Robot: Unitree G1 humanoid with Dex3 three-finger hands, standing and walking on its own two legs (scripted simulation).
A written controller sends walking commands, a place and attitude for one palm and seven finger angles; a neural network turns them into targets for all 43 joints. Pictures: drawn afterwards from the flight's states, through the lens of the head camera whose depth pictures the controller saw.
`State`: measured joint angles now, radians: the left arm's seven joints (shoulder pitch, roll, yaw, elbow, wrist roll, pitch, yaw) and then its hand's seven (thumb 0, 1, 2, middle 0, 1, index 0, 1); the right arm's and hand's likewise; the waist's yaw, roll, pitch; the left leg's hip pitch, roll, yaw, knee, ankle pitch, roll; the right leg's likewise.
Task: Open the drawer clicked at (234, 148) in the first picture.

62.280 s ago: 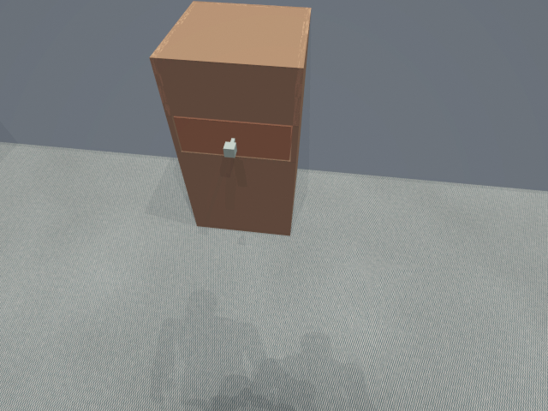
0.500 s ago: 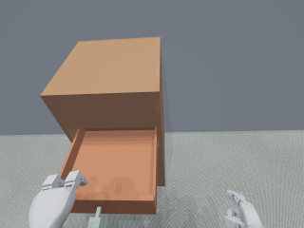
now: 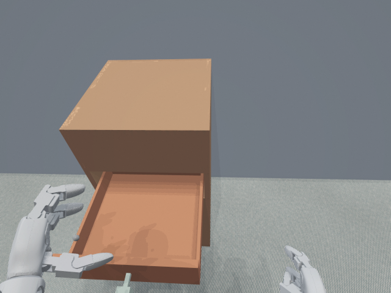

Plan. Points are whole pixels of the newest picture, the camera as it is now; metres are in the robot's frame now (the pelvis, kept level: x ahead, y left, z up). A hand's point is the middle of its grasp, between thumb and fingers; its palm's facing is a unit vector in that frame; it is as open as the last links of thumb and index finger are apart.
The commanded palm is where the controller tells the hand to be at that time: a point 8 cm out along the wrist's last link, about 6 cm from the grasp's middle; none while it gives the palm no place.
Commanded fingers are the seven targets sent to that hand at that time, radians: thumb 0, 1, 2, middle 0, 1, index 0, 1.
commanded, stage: draw the hand back to the body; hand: left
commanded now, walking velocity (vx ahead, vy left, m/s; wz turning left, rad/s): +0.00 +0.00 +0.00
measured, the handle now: (125, 288) +0.19 +0.22 -0.23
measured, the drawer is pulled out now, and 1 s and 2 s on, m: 0.30 0.30 0.30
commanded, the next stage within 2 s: step back with the hand held close in 0.66 s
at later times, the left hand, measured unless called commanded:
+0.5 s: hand (37, 216) +0.18 +0.24 +0.18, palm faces +0.37 -0.84 -0.40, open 8.3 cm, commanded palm +0.13 +0.29 +0.19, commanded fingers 0.00 0.90 0.90 -0.20 -0.30 -0.20 -0.30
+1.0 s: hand (35, 222) +0.18 +0.25 +0.16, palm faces +0.33 -0.83 -0.45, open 7.4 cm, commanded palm +0.11 +0.30 +0.19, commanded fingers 0.00 0.90 0.90 -0.20 -0.30 -0.20 -0.30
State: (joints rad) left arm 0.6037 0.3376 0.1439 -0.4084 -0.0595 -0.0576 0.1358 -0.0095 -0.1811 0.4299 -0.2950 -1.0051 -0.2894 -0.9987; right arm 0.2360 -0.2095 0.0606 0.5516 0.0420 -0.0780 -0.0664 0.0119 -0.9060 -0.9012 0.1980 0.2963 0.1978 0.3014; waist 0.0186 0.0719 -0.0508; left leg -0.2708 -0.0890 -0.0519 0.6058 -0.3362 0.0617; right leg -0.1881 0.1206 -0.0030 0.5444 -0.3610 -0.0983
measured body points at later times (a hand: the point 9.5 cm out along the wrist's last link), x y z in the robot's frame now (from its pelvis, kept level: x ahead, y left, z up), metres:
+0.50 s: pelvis +0.00 +0.01 +0.01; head -0.02 -0.02 +0.46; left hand +0.16 +0.28 +0.20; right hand +0.20 -0.21 -0.07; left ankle -0.01 +0.08 -0.73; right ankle -0.05 -0.06 -0.73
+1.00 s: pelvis -0.02 +0.02 +0.01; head +0.01 +0.01 +0.46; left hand +0.16 +0.30 +0.19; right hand +0.16 -0.22 -0.07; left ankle -0.01 +0.08 -0.73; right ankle -0.05 -0.06 -0.73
